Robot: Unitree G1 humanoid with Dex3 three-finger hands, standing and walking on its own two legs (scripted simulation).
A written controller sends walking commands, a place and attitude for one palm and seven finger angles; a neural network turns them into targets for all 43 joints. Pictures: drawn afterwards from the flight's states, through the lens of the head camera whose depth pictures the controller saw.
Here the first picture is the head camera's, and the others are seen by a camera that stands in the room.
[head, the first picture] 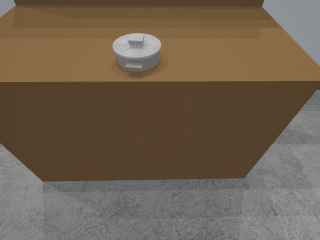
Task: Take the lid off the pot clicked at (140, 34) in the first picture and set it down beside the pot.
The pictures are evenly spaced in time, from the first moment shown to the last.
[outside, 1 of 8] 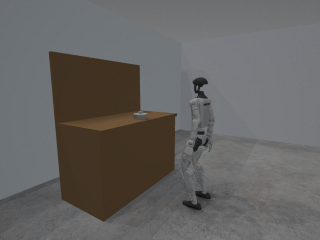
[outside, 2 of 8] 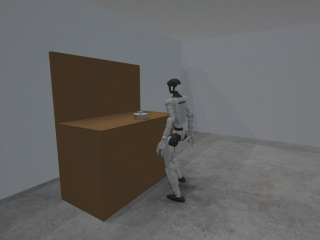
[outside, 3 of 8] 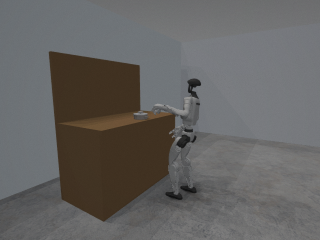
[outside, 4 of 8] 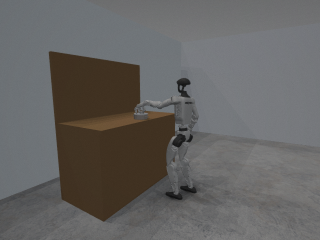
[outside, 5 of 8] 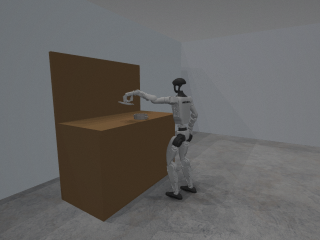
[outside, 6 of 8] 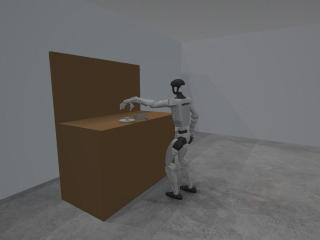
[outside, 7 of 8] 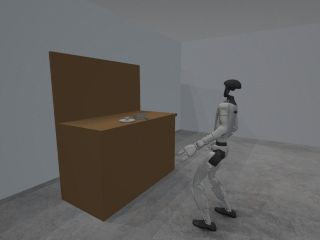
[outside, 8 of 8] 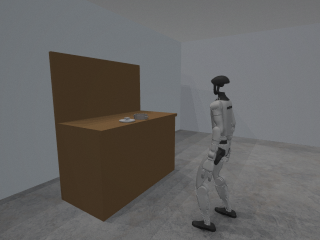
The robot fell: no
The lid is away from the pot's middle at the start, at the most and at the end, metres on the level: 0.00 0.25 0.23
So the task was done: yes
